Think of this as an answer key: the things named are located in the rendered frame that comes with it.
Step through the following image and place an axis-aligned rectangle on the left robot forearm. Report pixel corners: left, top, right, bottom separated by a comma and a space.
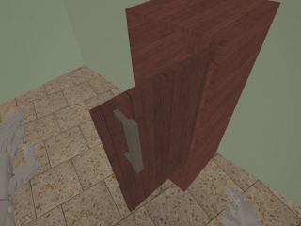
0, 198, 16, 226

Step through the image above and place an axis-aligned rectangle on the robot left hand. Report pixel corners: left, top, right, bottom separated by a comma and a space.
0, 110, 40, 199

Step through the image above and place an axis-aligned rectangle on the handle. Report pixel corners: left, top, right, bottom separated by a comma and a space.
113, 109, 144, 174

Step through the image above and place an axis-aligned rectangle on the cupboard door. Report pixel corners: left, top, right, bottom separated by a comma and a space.
89, 47, 213, 212

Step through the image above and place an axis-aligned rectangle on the robot right hand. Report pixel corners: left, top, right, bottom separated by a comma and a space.
221, 186, 259, 226

